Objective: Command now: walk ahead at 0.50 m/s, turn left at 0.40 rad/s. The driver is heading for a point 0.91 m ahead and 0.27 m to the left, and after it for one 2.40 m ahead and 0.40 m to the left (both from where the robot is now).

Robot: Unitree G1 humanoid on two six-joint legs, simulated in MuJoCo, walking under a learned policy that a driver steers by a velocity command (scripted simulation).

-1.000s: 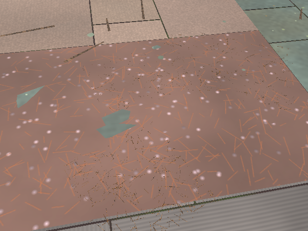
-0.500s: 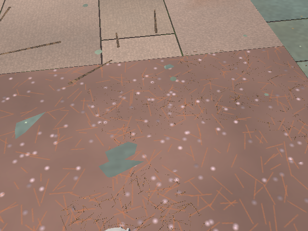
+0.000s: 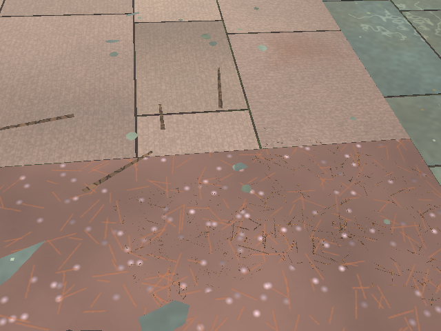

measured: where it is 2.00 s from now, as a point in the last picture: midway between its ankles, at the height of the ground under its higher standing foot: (177, 322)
